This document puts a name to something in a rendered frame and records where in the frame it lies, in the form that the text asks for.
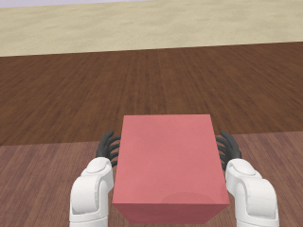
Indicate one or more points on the carton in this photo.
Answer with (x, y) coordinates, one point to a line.
(169, 170)

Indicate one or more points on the right robot forearm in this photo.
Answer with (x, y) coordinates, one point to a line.
(255, 198)

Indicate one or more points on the robot left hand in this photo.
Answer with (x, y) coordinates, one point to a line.
(104, 148)

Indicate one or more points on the left robot forearm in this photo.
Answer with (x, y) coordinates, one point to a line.
(89, 206)

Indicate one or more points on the robot right hand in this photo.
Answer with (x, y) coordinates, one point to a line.
(231, 148)

